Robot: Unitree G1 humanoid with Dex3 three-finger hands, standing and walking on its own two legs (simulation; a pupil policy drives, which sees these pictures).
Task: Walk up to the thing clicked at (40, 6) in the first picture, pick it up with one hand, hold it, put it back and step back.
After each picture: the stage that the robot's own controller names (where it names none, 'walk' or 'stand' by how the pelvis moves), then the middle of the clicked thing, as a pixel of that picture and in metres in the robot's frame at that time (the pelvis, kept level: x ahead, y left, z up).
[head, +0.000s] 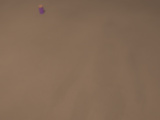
stand; (41, 9) +2.19 +0.59 -0.72
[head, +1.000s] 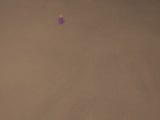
walk; (60, 19) +2.08 +0.25 -0.70
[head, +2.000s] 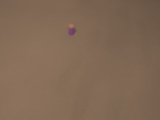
walk; (71, 29) +1.43 +0.11 -0.71
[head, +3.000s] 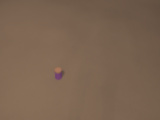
walk; (58, 73) +0.93 +0.16 -0.71
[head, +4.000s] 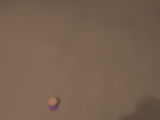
walk; (53, 104) +0.59 +0.19 -0.71
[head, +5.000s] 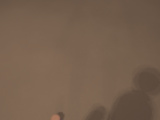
stand; out of the picture +0.42 +0.20 -0.70
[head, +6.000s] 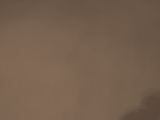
stand; out of the picture +0.41 +0.18 -0.72
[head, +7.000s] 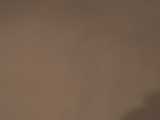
stand; out of the picture +0.41 +0.17 -0.72
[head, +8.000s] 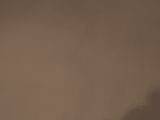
stand; out of the picture +0.39 +0.19 -0.73
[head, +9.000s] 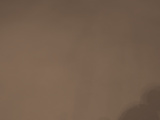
stand; out of the picture +0.38 +0.20 -0.73
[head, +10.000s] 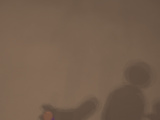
go down; (48, 118) +0.41 +0.20 -0.69
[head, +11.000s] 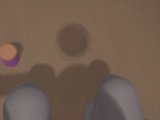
go down; (9, 56) +0.46 +0.24 -0.28
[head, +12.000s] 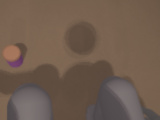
close in; (13, 57) +0.46 +0.24 -0.29
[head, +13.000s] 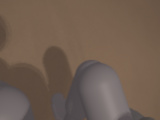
close in; out of the picture +0.45 +0.27 -0.23
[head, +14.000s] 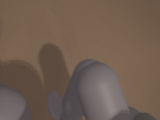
close; out of the picture +0.44 +0.28 -0.23
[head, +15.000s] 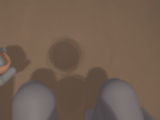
lift; out of the picture +0.36 +0.27 -0.11
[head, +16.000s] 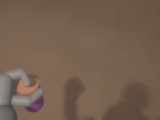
hold; (31, 94) +0.32 +0.17 +0.02
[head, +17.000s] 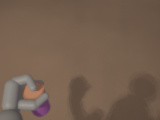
hold; (37, 99) +0.31 +0.16 -0.02
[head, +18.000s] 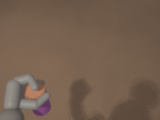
crouch; (38, 99) +0.31 +0.16 -0.01
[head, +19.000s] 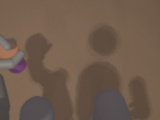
crouch; (12, 58) +0.44 +0.21 -0.11
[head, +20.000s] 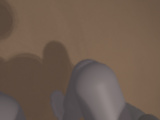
lower; out of the picture +0.44 +0.28 -0.23
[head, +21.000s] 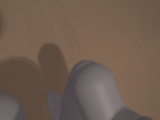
lower; out of the picture +0.44 +0.28 -0.23
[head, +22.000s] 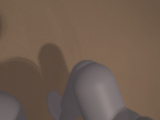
lower; out of the picture +0.44 +0.28 -0.23
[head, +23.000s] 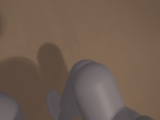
lower; out of the picture +0.44 +0.29 -0.23
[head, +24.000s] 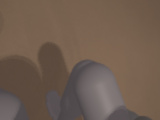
loosen; out of the picture +0.44 +0.28 -0.24
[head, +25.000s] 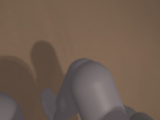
withdraw; out of the picture +0.43 +0.28 -0.24
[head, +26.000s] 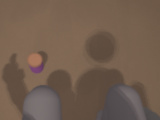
walk; (36, 63) +0.46 +0.21 -0.34
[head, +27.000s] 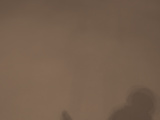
stand; out of the picture +0.38 +0.17 -0.66
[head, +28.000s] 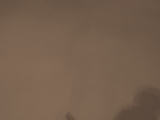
stand; out of the picture +0.39 +0.19 -0.67
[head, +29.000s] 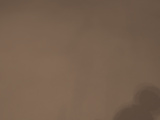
stand; out of the picture +0.40 +0.18 -0.69
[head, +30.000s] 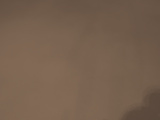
walk; out of the picture +0.40 +0.18 -0.72
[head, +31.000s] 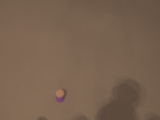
walk; (60, 96) +0.56 +0.13 -0.70
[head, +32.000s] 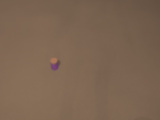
walk; (54, 64) +0.88 +0.22 -0.70
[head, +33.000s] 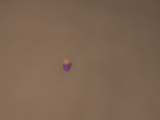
stand; (66, 65) +1.02 +0.17 -0.71
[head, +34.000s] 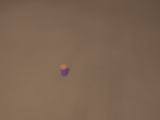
stand; (64, 70) +1.02 +0.18 -0.73
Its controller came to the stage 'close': yes
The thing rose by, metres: 0.70
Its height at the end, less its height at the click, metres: +0.00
